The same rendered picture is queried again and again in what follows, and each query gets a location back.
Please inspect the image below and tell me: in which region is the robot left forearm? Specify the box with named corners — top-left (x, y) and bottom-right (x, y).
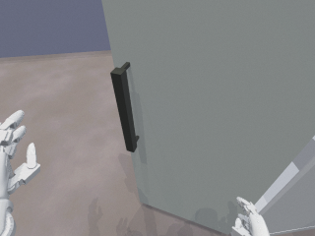
top-left (0, 199), bottom-right (17, 236)

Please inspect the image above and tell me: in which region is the robot right hand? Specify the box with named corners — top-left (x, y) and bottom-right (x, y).
top-left (231, 197), bottom-right (270, 236)

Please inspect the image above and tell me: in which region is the robot left hand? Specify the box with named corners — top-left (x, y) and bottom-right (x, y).
top-left (0, 110), bottom-right (40, 200)

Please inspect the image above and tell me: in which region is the handle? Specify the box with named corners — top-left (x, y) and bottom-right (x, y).
top-left (110, 62), bottom-right (140, 152)

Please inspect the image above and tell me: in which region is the fridge door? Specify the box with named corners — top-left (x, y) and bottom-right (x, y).
top-left (101, 0), bottom-right (315, 235)

